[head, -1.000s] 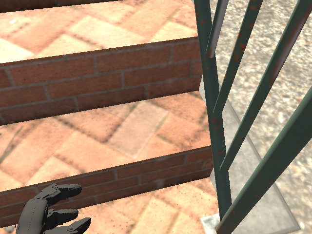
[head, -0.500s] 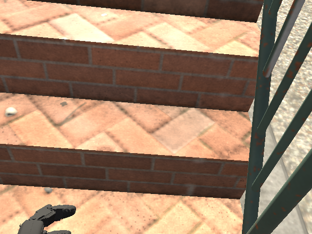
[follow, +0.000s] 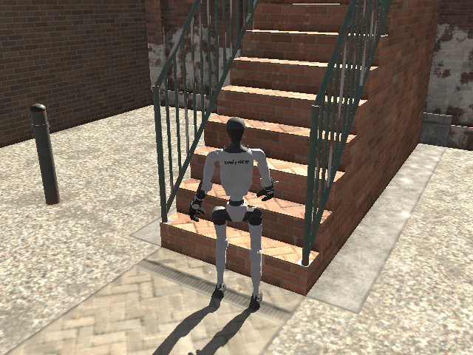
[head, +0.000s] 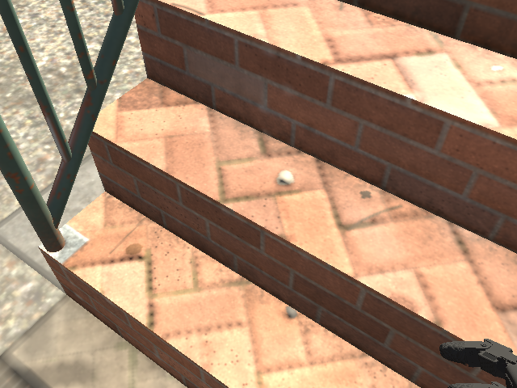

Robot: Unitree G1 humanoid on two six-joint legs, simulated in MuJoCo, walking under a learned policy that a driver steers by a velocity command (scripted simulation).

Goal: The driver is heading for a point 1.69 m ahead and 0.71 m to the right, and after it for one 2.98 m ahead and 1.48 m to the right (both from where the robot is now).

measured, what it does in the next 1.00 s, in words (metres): climbs, turning right: left foot, then right foot 0.24 m higher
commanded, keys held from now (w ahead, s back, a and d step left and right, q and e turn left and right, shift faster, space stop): w+e+shift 1.00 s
